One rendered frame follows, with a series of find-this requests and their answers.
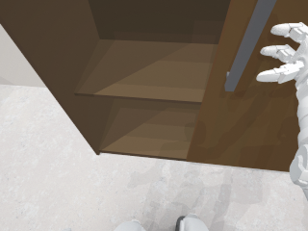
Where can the right robot foot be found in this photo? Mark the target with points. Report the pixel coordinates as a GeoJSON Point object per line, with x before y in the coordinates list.
{"type": "Point", "coordinates": [177, 228]}

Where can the robot right hand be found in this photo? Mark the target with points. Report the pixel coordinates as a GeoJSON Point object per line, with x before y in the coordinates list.
{"type": "Point", "coordinates": [290, 70]}

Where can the robot right forearm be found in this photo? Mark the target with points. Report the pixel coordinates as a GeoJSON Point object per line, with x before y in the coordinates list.
{"type": "Point", "coordinates": [302, 110]}

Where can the right robot thigh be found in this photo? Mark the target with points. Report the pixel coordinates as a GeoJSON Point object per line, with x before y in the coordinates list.
{"type": "Point", "coordinates": [192, 224]}

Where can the right robot upper arm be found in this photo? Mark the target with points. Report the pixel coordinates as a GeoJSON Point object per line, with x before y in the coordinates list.
{"type": "Point", "coordinates": [299, 169]}

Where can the handle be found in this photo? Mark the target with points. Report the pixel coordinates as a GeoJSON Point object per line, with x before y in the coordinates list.
{"type": "Point", "coordinates": [253, 31]}

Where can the wardrobe door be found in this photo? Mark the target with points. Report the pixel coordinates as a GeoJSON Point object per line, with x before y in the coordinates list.
{"type": "Point", "coordinates": [256, 125]}

